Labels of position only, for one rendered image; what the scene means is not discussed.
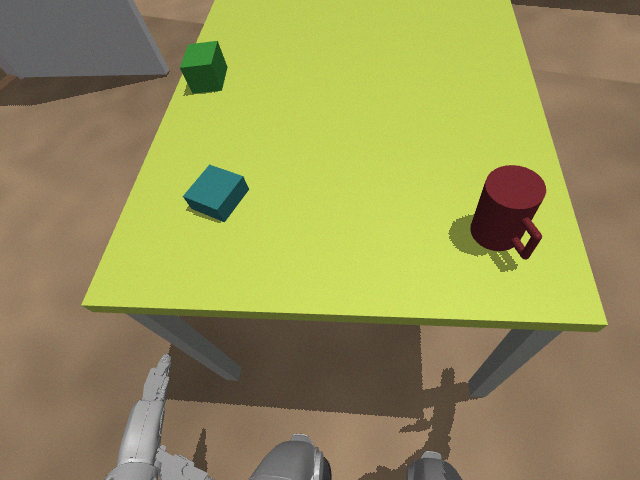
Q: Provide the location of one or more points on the left robot arm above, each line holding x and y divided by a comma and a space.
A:
133, 471

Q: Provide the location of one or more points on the table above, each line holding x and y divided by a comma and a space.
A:
365, 131

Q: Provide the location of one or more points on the left robot hand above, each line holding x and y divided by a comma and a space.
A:
142, 435

